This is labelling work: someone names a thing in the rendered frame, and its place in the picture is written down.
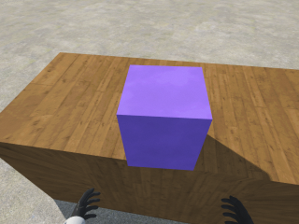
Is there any robot left hand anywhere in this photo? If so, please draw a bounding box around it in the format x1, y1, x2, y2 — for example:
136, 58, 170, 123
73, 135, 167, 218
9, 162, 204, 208
71, 188, 101, 220

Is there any carton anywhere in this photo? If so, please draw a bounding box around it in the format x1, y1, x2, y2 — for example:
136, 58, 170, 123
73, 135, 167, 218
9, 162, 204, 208
116, 64, 213, 171

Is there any robot right hand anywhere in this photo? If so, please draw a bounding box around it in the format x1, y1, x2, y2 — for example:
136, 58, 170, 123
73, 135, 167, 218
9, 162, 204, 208
221, 195, 254, 224

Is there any pedestal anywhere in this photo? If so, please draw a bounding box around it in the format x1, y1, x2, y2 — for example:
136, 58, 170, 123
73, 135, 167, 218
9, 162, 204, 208
0, 52, 299, 224

